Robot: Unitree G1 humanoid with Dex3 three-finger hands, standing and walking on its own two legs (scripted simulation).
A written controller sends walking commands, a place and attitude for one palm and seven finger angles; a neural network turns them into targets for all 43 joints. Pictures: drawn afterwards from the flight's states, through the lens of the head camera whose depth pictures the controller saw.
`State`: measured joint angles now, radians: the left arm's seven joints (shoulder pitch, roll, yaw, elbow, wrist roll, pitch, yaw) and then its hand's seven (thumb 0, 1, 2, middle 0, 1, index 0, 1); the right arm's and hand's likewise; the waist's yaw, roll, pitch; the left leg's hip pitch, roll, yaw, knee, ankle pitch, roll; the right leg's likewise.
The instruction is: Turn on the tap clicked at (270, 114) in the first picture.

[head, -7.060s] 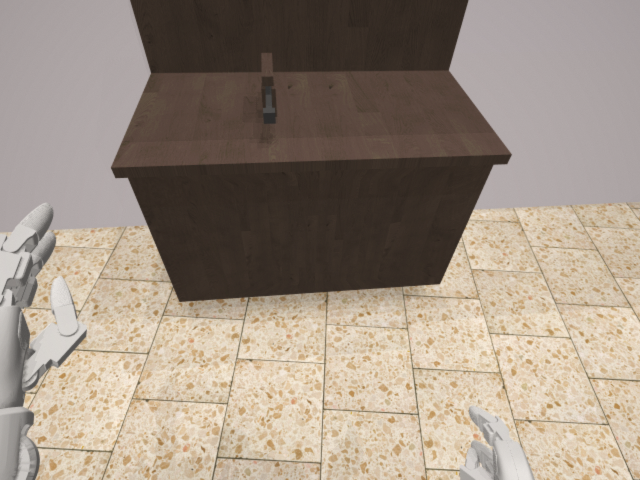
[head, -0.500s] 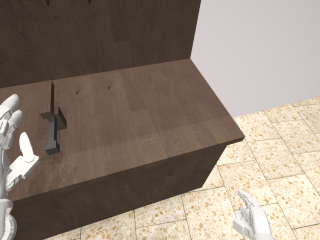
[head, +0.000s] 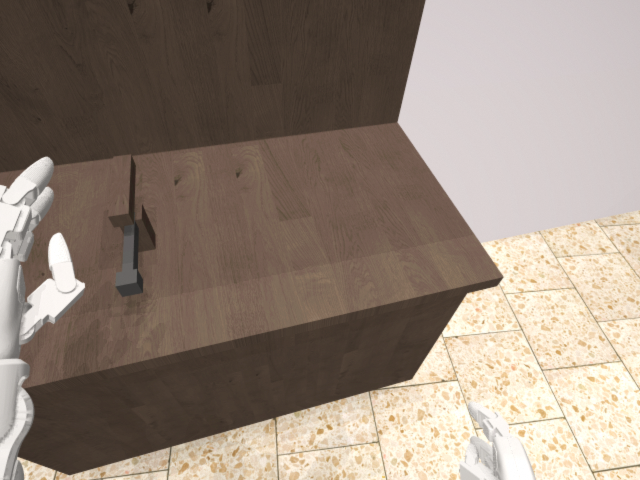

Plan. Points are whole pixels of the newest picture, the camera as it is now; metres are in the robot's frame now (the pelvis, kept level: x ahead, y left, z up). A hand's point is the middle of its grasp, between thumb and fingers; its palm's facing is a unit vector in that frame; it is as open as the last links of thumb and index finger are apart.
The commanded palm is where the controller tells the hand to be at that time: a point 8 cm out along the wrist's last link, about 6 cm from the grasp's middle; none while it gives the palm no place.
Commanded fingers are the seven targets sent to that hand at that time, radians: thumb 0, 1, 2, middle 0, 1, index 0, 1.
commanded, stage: look again from close up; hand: left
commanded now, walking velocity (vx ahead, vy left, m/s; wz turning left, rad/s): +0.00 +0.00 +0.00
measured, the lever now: (129, 282) +0.34 +0.32 -0.01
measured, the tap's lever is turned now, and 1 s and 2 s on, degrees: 0 0 0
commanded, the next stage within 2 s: come to a stop and stand still in 0.32 s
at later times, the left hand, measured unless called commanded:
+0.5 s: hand (70, 281) +0.24 +0.27 +0.17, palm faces +0.39 -0.87 -0.30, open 7.4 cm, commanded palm +0.18 +0.30 +0.17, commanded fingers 0.00 0.90 0.90 -0.20 -0.30 -0.20 -0.30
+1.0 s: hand (97, 302) +0.23 +0.25 +0.15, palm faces +0.24 -0.85 -0.46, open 7.4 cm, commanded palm +0.17 +0.29 +0.17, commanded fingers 0.00 0.90 0.90 -0.20 -0.30 -0.20 -0.30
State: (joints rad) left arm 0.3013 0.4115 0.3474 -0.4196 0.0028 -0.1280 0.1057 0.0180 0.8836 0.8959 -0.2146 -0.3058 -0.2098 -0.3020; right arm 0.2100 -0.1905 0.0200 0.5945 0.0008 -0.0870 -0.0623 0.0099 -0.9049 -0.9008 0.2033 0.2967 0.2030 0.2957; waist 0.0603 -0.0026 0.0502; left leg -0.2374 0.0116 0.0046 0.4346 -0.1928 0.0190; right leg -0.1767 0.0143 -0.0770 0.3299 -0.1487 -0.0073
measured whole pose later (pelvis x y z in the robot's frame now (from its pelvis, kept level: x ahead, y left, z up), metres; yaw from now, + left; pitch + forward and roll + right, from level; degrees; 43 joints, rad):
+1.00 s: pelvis -0.01 +0.02 -0.01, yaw -3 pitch -1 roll -1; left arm 0.44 0.38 0.36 -0.45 -0.03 -0.22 0.04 0.01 0.89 0.90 -0.21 -0.30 -0.20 -0.30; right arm 0.22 -0.18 0.02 0.56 0.03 -0.10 0.02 0.01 -0.91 -0.90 0.20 0.30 0.20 0.30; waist 0.00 0.01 0.09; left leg -0.25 -0.01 0.08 0.50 -0.23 0.05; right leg -0.24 -0.02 0.00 0.47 -0.21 0.02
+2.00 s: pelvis +0.00 +0.03 +0.00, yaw -2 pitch +0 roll -1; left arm 0.23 0.44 0.45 -0.35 -0.05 -0.26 0.08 0.02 0.89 0.90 -0.21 -0.31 -0.21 -0.30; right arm 0.20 -0.19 0.02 0.57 0.00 -0.16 0.01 0.01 -0.90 -0.90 0.20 0.30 0.20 0.30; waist 0.04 -0.03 0.07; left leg -0.25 -0.02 0.06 0.47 -0.22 0.05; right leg -0.24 -0.03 -0.03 0.43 -0.19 0.02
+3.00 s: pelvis +0.01 +0.03 +0.00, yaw -1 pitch +0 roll -1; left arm 0.41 0.37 0.34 -0.46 -0.05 -0.22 0.09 0.02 0.89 0.90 -0.21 -0.31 -0.21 -0.30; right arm 0.19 -0.18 0.03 0.58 0.01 -0.12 -0.03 0.01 -0.90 -0.90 0.20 0.30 0.20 0.30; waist 0.03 -0.03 0.05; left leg -0.21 -0.03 0.04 0.43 -0.22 0.06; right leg -0.17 -0.03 -0.04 0.35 -0.18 0.03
